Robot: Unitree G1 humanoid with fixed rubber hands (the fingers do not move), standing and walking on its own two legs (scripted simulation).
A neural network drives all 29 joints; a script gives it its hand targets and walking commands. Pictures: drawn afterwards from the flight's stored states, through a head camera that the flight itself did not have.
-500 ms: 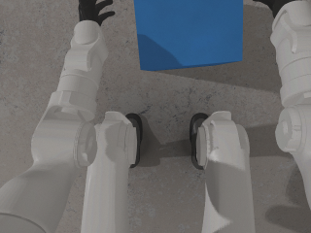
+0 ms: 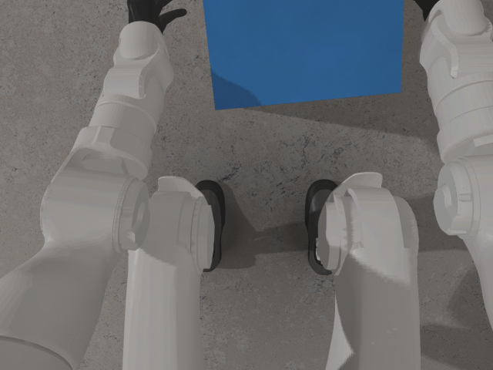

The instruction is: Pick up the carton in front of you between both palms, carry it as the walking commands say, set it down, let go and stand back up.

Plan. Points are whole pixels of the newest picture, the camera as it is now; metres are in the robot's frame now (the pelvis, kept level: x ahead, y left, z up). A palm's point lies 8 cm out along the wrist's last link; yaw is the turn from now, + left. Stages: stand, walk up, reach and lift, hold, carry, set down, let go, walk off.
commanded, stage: reach and lift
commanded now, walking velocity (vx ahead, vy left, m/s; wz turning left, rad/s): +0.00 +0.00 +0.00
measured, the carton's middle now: (293, 32) +0.51 -0.07 -0.25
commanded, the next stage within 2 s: none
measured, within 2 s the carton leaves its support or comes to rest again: leaves its support in 0.46 s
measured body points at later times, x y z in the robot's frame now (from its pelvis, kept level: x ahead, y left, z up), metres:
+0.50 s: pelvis +0.00 +0.00 -0.01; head +0.35 -0.05 +0.26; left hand +0.54 +0.09 -0.17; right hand +0.53 -0.21 -0.18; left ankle +0.12 +0.13 -0.34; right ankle +0.11 -0.12 -0.34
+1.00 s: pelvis +0.00 +0.01 +0.09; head +0.25 -0.04 +0.46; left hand +0.50 +0.09 +0.02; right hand +0.48 -0.22 +0.02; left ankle +0.12 +0.13 -0.34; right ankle +0.11 -0.12 -0.34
